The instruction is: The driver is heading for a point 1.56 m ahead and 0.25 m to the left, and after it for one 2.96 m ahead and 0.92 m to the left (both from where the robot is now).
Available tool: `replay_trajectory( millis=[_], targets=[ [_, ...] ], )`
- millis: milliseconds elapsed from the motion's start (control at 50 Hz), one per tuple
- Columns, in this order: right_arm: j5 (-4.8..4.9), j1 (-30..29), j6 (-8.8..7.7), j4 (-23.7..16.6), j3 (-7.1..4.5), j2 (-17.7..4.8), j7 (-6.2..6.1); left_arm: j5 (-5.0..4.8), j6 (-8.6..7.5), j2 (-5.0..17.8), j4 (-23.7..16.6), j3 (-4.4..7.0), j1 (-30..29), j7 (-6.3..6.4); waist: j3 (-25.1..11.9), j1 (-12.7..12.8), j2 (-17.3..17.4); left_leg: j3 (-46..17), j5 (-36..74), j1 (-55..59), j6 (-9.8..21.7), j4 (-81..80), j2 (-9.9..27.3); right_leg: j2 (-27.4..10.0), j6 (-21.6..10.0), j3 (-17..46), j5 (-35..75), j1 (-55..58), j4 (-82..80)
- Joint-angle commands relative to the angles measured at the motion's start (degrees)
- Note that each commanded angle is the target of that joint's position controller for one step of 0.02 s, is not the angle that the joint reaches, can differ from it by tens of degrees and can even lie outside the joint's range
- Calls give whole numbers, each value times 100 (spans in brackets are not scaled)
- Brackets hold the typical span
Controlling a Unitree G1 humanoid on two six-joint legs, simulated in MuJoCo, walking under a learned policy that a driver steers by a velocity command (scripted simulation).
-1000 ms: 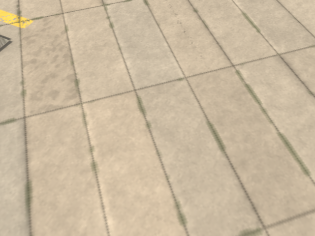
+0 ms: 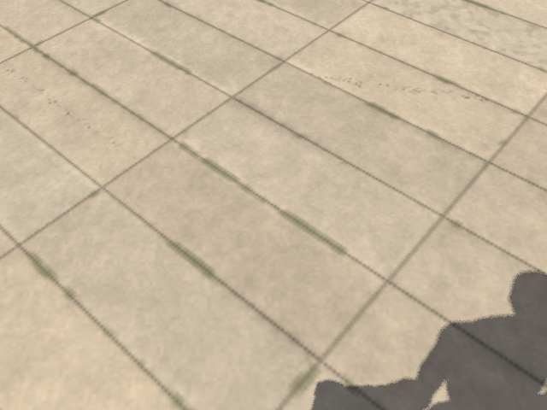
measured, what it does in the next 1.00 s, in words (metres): steps on the spot: left foot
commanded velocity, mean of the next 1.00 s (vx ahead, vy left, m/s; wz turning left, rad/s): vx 0.00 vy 0.00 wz -0.04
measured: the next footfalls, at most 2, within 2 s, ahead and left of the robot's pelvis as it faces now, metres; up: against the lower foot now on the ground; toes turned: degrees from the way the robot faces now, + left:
left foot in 0.06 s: +0.04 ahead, +0.12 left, +0.00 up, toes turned -1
right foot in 1.50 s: +0.13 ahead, -0.09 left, +0.00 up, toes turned -3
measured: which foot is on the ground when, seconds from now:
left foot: up 0.00-0.04, down 0.06-1.00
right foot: down 0.00-1.00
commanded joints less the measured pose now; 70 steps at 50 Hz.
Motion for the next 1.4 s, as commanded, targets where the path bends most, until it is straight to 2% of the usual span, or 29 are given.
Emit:
replay_trajectory(
  millis=[20,40,60,80,100,120,140,160,180,200,240,280,420,600,840,1160,1180,1220,1240,1280,1300,1340,1400],
  targets=[
    [36,146,-122,-196,-45,-354,-78,-15,-53,857,-151,168,-74,46,-321,-61,-629,74,332,602,126,-1118,-101,-1546,-656,1319,2016,33,-300],
    [13,312,-176,-107,-8,-285,-99,-61,-56,801,-112,133,-150,63,-333,-213,-485,19,1154,1153,176,-2029,-33,-1453,-460,1278,1892,-198,-189],
    [-60,344,-261,-70,0,-401,-135,-75,-101,616,-90,59,-50,61,-483,-154,-215,-483,1751,1764,233,-2405,407,-1311,-173,1245,1418,-517,-134],
    [-149,350,-346,-104,1,-689,-158,-68,-133,423,-56,6,209,45,-640,42,401,-1355,2468,2075,403,-2580,1276,-925,27,856,542,-706,237],
    [-27,-145,-354,-91,-6,-821,-94,-113,-61,460,100,34,354,57,-346,290,853,-1402,3038,1005,845,-2346,1499,-435,102,371,-360,-159,-62],
    [-17,-404,-386,-133,66,-529,-31,-36,-31,568,246,27,340,73,-338,287,700,-1198,2605,824,779,-2354,1270,-547,134,393,-123,242,-247],
    [-15,-400,-407,-97,98,-450,-2,-29,-31,616,345,47,237,69,-241,181,663,-979,2060,773,563,-2373,947,-574,127,523,231,284,-385],
    [-27,-312,-398,-28,91,-486,-10,-59,-50,703,412,71,149,60,-154,95,555,-816,1788,834,434,-2378,715,-630,143,562,519,250,-412],
    [-2,-170,-409,67,97,-510,-41,-49,-59,746,485,90,131,44,-141,43,484,-756,1773,910,395,-2365,643,-690,145,591,715,212,-414],
    [18,-77,-409,159,84,-543,-56,-56,-81,678,558,69,166,42,-162,33,426,-712,1793,1036,390,-2330,599,-729,160,610,782,143,-444],
    [21,-24,-405,278,98,-483,-58,-74,-104,572,747,34,202,67,-162,0,156,-702,1746,1172,424,-2288,608,-734,197,614,700,22,-540],
    [6,-45,-406,377,117,-439,-55,-75,-104,529,915,20,197,91,-116,-15,32,-705,1611,1143,444,-2301,604,-739,220,622,634,0,-604],
    [-2,-53,-425,753,160,-394,-58,-77,-108,496,1378,-17,249,126,-87,-5,-77,-702,1447,1046,459,-2360,545,-799,223,619,632,59,-652],
    [-2,133,-431,1178,243,-260,-70,-83,-113,415,1780,-86,363,160,-52,10,-32,-684,1440,965,450,-2375,482,-853,206,576,637,86,-620],
    [-3,422,-439,1526,301,-69,-102,-88,-123,204,2065,-155,486,196,9,-3,-47,-670,1536,923,452,-2322,437,-873,215,508,664,31,-546],
    [-9,666,-448,1724,302,142,-135,-89,-132,-1,2215,-183,679,234,61,-17,-62,-665,1643,926,473,-2275,411,-883,236,449,666,-28,-455],
    [-17,711,-445,1740,305,161,-131,-80,-129,-45,2230,-194,728,235,-54,-30,-40,-682,1103,967,479,-2365,379,-835,226,418,319,3,-474],
    [-24,773,-398,1736,201,-67,-124,-41,-114,-2,2160,-158,704,227,73,-77,191,-892,-454,868,625,-2513,352,-541,150,181,-742,-306,-75],
    [-21,902,-362,1744,135,-191,-115,0,-110,3,2083,-139,645,202,183,-146,407,-1208,-1440,849,818,-2649,490,-351,95,6,-1391,-690,347],
    [-32,1332,-328,1824,33,-310,-102,110,-156,-129,1857,-151,377,119,563,-325,733,-2202,-2698,848,1317,-3205,1207,-259,70,-437,-1622,-1505,1313],
    [-52,1413,-349,1837,4,-279,-97,142,-212,-151,1745,-152,239,83,761,-359,706,-2555,-2678,712,1521,-3402,1534,-466,75,-531,-1429,-1722,1773],
    [-114,1419,-449,1788,-46,-286,-67,115,-332,-70,1555,-103,37,19,802,-323,442,-2666,-2004,868,1658,-3531,1718,-713,96,-460,-1494,-2192,2402],
    [-77,1221,-591,1680,-86,-278,-42,40,-480,-64,1394,-43,1,-79,573,-150,374,-1903,-985,878,1437,-3317,1375,-749,124,-602,-1261,-1857,1934]
  ],
)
